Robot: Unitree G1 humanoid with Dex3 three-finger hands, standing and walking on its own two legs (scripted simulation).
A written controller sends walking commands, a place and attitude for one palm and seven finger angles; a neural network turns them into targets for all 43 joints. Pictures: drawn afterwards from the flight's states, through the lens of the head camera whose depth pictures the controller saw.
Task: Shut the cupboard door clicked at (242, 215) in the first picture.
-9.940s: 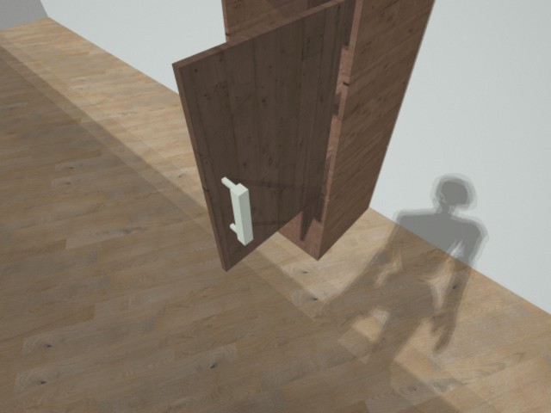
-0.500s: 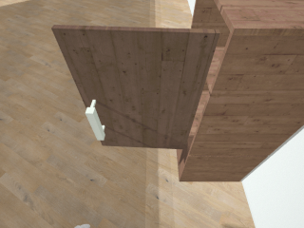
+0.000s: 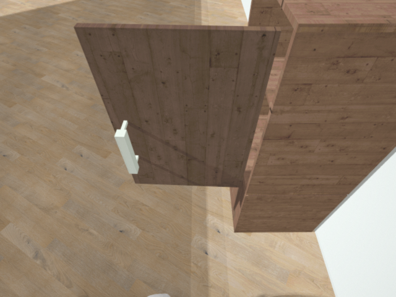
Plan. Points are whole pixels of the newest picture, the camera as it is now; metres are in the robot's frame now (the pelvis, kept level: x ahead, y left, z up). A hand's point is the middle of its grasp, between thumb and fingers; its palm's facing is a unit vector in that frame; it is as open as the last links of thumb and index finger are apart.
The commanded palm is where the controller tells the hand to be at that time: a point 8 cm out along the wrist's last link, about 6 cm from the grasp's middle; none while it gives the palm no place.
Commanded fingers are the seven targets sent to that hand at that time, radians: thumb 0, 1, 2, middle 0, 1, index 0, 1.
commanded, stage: come to a stop and stand still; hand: left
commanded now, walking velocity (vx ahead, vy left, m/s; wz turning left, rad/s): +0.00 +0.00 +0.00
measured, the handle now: (129, 147) +0.52 +0.23 -0.08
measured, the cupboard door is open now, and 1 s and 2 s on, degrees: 87 87 87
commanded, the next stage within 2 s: look again from close up in 0.34 s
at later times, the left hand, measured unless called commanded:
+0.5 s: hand out of the picture -0.03 +0.19 -0.16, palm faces +0.01 -0.98 -0.21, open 7.3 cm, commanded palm none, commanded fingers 0.00 0.90 0.90 -0.20 -0.30 -0.20 -0.30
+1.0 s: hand out of the picture +0.00 +0.19 -0.16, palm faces +0.00 -0.98 -0.18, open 7.3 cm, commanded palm none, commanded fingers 0.00 0.90 0.90 -0.20 -0.30 -0.20 -0.30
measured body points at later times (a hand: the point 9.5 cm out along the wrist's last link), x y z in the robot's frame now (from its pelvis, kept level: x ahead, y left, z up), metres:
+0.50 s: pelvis -0.02 +0.01 +0.01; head -0.02 +0.02 +0.46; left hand -0.03 +0.24 -0.14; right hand -0.05 -0.22 -0.14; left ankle +0.05 +0.12 -0.72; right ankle -0.02 -0.13 -0.72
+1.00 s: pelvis +0.00 +0.02 +0.02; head +0.01 +0.03 +0.47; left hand +0.00 +0.25 -0.14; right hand +0.04 -0.22 -0.13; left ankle +0.05 +0.12 -0.72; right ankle -0.02 -0.13 -0.72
